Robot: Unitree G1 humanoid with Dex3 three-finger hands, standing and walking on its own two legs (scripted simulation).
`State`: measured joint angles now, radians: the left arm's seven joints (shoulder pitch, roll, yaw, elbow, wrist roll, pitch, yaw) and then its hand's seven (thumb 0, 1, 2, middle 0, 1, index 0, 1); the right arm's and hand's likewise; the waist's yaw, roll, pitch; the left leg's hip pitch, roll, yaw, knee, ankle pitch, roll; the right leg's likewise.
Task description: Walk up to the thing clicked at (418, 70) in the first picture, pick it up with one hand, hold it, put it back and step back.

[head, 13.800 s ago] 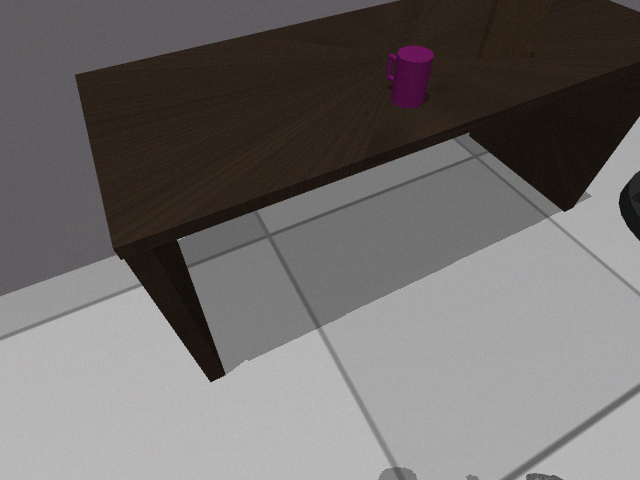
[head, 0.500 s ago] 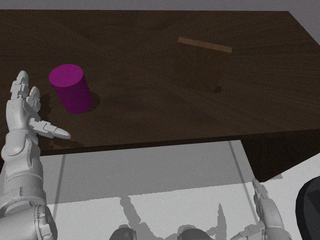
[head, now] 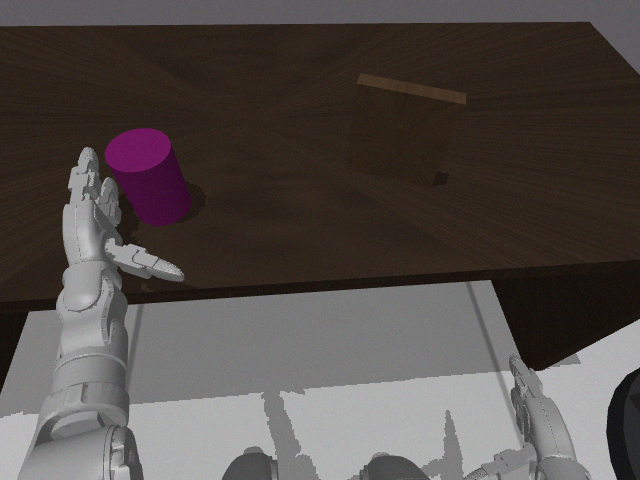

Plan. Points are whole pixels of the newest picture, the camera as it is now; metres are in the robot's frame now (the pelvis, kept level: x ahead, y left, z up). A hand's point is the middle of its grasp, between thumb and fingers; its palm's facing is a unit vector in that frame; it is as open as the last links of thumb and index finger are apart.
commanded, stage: close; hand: left
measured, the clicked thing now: (151, 170) +0.51 +0.22 +0.06
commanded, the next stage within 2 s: settle in 0.70 s
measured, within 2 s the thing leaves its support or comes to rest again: leaves its support in 1.04 s
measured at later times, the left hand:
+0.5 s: hand (142, 193) +0.45 +0.22 +0.08, palm faces +0.21 -0.98 +0.02, open 12.9 cm
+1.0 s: hand (143, 196) +0.45 +0.22 +0.08, palm faces +0.20 -0.98 +0.00, open 10.6 cm
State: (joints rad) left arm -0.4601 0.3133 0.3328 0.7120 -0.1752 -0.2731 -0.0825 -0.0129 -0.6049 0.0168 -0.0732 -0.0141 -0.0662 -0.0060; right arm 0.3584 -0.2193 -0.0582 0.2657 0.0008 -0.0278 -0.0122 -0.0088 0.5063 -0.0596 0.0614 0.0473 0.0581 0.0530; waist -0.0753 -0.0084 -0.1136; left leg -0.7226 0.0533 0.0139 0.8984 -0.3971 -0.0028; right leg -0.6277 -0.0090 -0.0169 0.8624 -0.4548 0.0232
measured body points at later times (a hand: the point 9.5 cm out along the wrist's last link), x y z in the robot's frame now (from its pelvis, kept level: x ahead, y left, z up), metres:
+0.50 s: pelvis -0.01 +0.00 +0.00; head +0.07 +0.02 +0.44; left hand +0.43 +0.27 +0.08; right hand +0.14 -0.26 -0.04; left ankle +0.02 +0.12 -0.69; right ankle -0.02 -0.14 -0.69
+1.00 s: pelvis +0.00 +0.00 +0.00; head +0.07 +0.02 +0.44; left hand +0.43 +0.27 +0.08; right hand +0.15 -0.26 -0.04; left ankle +0.02 +0.12 -0.69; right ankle -0.02 -0.14 -0.69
